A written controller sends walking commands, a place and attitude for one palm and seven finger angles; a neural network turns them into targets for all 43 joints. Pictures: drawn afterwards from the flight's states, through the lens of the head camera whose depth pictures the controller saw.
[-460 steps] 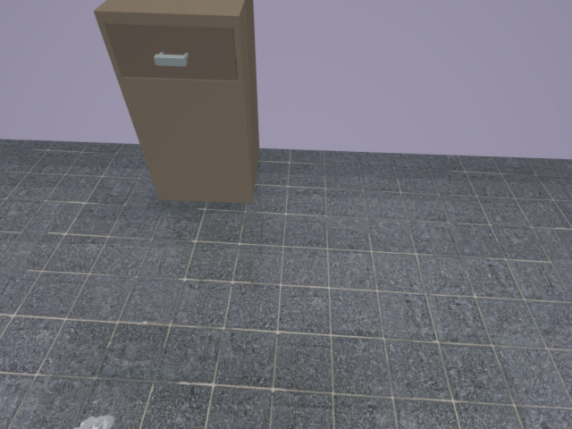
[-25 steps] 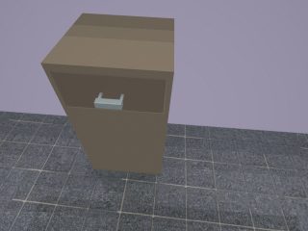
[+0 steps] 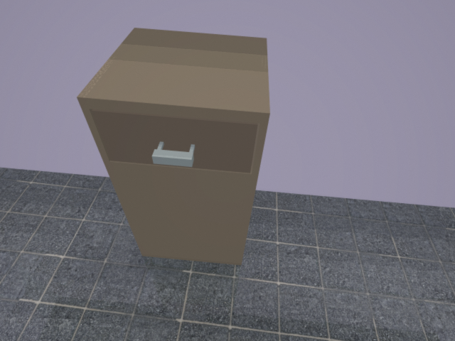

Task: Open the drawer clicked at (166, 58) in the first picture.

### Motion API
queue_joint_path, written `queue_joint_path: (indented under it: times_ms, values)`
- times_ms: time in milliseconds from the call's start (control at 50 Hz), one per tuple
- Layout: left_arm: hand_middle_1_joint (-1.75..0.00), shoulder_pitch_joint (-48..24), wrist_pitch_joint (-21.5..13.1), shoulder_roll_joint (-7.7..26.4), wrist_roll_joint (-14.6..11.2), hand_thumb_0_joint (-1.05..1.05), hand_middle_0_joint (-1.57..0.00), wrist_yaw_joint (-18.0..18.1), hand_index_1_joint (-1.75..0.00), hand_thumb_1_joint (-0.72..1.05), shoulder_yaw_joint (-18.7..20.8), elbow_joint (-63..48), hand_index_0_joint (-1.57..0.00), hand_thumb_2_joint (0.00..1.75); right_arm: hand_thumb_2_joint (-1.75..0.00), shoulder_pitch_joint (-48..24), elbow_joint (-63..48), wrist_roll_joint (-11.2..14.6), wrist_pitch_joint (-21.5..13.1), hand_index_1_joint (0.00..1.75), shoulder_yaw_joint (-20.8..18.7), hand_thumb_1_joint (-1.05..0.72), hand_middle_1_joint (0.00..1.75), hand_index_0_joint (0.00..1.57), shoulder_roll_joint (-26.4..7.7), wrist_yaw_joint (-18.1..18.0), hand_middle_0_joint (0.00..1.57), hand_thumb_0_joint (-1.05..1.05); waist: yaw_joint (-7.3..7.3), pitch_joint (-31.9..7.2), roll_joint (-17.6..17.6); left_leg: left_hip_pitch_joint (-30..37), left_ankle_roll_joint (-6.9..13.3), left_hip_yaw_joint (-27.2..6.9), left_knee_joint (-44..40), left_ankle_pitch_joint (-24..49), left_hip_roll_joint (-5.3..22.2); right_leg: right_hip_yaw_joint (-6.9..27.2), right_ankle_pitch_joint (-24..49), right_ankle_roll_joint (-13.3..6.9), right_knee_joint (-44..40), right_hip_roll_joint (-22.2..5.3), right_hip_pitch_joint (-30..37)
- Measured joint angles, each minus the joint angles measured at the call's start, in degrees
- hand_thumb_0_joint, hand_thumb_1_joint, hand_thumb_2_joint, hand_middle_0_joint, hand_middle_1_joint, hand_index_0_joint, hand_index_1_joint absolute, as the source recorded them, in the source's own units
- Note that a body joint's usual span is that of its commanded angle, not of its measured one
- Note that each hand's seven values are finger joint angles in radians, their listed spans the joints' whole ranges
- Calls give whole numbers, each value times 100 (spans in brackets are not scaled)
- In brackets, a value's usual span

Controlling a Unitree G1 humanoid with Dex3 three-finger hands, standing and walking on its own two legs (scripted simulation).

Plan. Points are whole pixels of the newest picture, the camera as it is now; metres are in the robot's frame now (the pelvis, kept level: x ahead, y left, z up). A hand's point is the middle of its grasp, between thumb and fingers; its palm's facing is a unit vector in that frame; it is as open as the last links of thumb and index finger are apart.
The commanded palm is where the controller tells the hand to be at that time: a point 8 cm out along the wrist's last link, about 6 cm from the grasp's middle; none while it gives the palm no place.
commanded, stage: raise the hand with hooked fingers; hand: left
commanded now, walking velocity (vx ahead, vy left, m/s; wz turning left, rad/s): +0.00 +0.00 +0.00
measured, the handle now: (175, 152) +0.57 +0.18 -0.03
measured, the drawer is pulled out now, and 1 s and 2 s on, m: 0.00 0.00 0.00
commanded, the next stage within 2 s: move the hooked fingers above the handle in 1.84 s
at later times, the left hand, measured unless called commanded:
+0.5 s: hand (119, 319) +0.17 +0.20 -0.06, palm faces +0.00 -0.10 -1.00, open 9.4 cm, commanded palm +0.17 +0.21 +0.01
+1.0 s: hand (119, 229) +0.29 +0.22 +0.03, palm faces +0.13 -0.05 -0.99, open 12.3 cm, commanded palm +0.26 +0.21 +0.08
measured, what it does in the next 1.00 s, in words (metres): shifts its weight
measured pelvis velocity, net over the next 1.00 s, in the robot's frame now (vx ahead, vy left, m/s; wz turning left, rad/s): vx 0.06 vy -0.03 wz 0.01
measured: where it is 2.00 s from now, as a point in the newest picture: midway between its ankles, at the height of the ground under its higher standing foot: outside the picture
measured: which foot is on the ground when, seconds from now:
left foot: down 0.00-1.00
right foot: down 0.00-1.00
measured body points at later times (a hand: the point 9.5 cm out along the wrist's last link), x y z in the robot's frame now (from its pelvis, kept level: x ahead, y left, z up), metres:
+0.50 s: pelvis +0.00 -0.04 -0.05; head +0.02 -0.05 +0.40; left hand +0.16 +0.20 +0.00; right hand +0.26 -0.24 -0.11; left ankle +0.04 +0.07 -0.73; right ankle +0.00 -0.11 -0.73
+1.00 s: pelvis +0.06 -0.03 -0.03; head +0.10 -0.06 +0.42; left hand +0.28 +0.22 +0.08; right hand +0.25 -0.27 -0.14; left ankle +0.04 +0.07 -0.73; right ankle +0.00 -0.11 -0.73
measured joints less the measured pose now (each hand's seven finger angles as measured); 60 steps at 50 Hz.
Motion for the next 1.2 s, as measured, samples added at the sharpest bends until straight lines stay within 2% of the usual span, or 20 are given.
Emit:
queue_joint_path:
  times_ms: [40, 80, 120, 140, 200, 240, 280, 360, 420, 480, 560, 620, 680, 760, 820, 900, 1000, 1100, 1140, 1200]
  values:
    - [-31, 391, -67, 296, 164, 3, -20, 392, -31, 92, -110, -1659, -20, 89, -90, 118, -312, 130, -614, 30, 21, -93, 30, 20, -67, -140, 20, 2, 42, -89, -38, -125, -40, 63, -15, 37, -99, 84, -310, -118, 588, -42, -405]
    - [-32, 394, -18, 518, 421, 4, -20, 736, -32, 91, -231, -2820, -20, 89, -90, 89, -659, 194, -966, 30, -8, -93, 30, 20, -177, -207, 20, 2, -33, -173, 30, -285, -33, 32, 59, 65, -232, 138, -373, -149, 805, -24, -685]
    - [-34, 111, -92, 645, 1060, 3, -20, 1043, -34, 88, -362, -3483, -20, 88, -90, -66, -1008, 137, -1137, 30, -44, -92, 30, 20, -345, -218, 20, 2, -171, -267, 196, -571, -9, -52, 342, 4, -342, 246, -242, -207, 919, 42, -926]
    - [-35, -107, -136, 642, 1481, 3, -20, 1185, -35, 86, -435, -3613, -20, 87, -90, -172, -1174, 80, -1135, 30, -74, -92, 30, 20, -449, -198, 20, 2, -220, -332, 340, -735, 4, -112, 515, -46, -351, 236, -274, -188, 1061, 59, -1054]
    - [-38, -622, -355, 540, 2840, 2, -20, 1595, -38, 80, -542, -3601, -20, 85, -90, -600, -1610, -107, -853, 30, -151, -92, 30, 20, -602, -84, 20, 2, -194, -565, 574, -1196, -39, -163, 962, -338, -340, 376, -458, -146, 1408, 196, -1487]
    - [-41, -724, -533, 421, 3648, 2, -20, 1766, -41, 76, -567, -3467, -20, 83, -90, -875, -1893, -148, -533, 30, -189, -92, 30, 20, -568, 17, 20, 2, -56, -651, 516, -1384, -87, -156, 1112, -317, -348, 547, -385, -173, 1594, 305, -1747]
    - [-43, -631, -654, 326, 4284, 1, -20, 1840, -43, 71, -636, -3357, -21, 81, -90, -1066, -2154, -172, -172, 30, -201, -91, 30, 20, -495, 102, 20, 2, 100, -722, 366, -1544, -37, -155, 1270, -340, -334, 671, -439, -185, 1789, 418, -1963]
    - [-49, -257, -755, 355, 5224, 1, -22, 1947, -49, 61, -791, -3283, -22, 77, -90, -1234, -2564, -255, 439, 30, -222, -91, 30, 20, -396, 194, 20, 2, 359, -750, 10, -1821, -87, -256, 1566, -518, -276, 633, -608, -304, 2029, 539, -2216]
    - [-54, 36, -747, 588, 5607, 1, -24, 2123, -54, 53, -744, -3490, -24, 74, -90, -1332, -2745, -375, 745, 30, -252, -91, 30, 20, -410, 198, 20, 2, 520, -730, -20, -2008, -157, -399, 1852, -690, -209, 481, -719, -384, 2143, 609, -2301]
    - [-58, 53, -806, 949, 5701, 1, -25, 2317, -58, 45, -501, -3760, -26, 71, -90, -1484, -2708, -467, 893, 30, -242, -91, 30, 20, -411, 149, 20, 2, 619, -731, 75, -2142, -203, -544, 2128, -871, -177, 330, -863, -439, 2268, 652, -2337]
    - [-64, -357, -870, 1255, 5551, 1, -26, 2352, -64, 36, -99, -3904, -27, 67, -90, -1666, -2545, -507, 918, 30, -165, -91, 30, 20, -359, 143, 20, 2, 599, -731, 285, -2187, -241, -687, 2319, -1038, -187, 190, -1017, -470, 2341, 657, -2293]
    - [-69, -679, -667, 1216, 5253, 1, -26, 2102, -69, 29, -18, -3924, -27, 64, -90, -1689, -2449, -423, 958, 30, -84, -91, 30, 20, -278, 169, 20, 2, 518, -744, 389, -2078, -253, -696, 2190, -1052, -211, 198, -1034, -462, 2218, 638, -2185]
    - [-73, -745, -469, 1063, 4990, 1, -26, 1675, -73, 22, -90, -3999, -27, 61, -90, -1572, -2400, -315, 1003, 30, 12, -91, 30, 20, -202, 184, 20, 2, 442, -753, 368, -1834, -241, -603, 1830, -982, -223, 322, -964, -430, 1944, 621, -2009]
    - [-79, -489, -613, 1049, 4981, 1, -27, 1348, -79, 14, -188, -4226, -27, 58, -90, -1339, -2332, -307, 983, 30, 83, -91, 30, 20, -200, 200, 20, 1, 348, -731, 229, -1538, -224, -482, 1408, -901, -220, 485, -879, -422, 1617, 625, -1795]
    - [-84, -298, -860, 1166, 5151, 1, -27, 1396, -84, 7, -180, -4419, -28, 55, -90, -1207, -2290, -371, 977, 30, 9, -91, 30, 20, -299, 210, 20, 2, 321, -677, 203, -1433, -220, -460, 1297, -915, -202, 527, -864, -427, 1476, 646, -1686]
    - [-90, -297, -1063, 1376, 5311, 0, -29, 1693, -90, -3, 40, -4597, -29, 51, -90, -1159, -2210, -444, 1038, 30, -204, -91, 30, 20, -466, 242, 20, 2, 331, -634, 271, -1443, -197, -478, 1322, -968, -213, 523, -891, -408, 1443, 641, -1665]
    - [-97, -712, -709, 1380, 5044, 0, -29, 1802, -97, -14, 264, -4549, -30, 46, -90, -1201, -2104, -347, 1123, 30, -415, -91, 30, 20, -586, 249, 20, 2, 323, -676, 434, -1410, -149, -536, 1299, -975, -278, 472, -908, -347, 1381, 580, -1589]
    - [-105, -1219, -173, 1299, 4804, 0, -30, 1265, -105, -26, 40, -4391, -30, 41, -90, -1261, -2100, -191, 1209, 30, -370, -91, 30, 20, -538, 184, 20, 2, 315, -671, 431, -1121, -110, -546, 1027, -858, -333, 480, -813, -297, 1134, 523, -1305]
    - [-108, -1385, -114, 1330, 4803, 0, -30, 1006, -108, -30, -108, -4358, -30, 39, -90, -1301, -2128, -169, 1229, 30, -308, -91, 30, 20, -490, 152, 20, 2, 304, -632, 396, -986, -100, -549, 914, -802, -335, 486, -753, -290, 1011, 520, -1168]
    - [-112, -1621, -223, 1451, 4895, 0, -31, 763, -112, -37, -259, -4312, -31, 36, -90, -1369, -2172, -167, 1240, 30, -216, -91, 30, 20, -414, 113, 20, 2, 286, -567, 346, -821, -91, -554, 787, -732, -328, 490, -666, -284, 857, 524, -993]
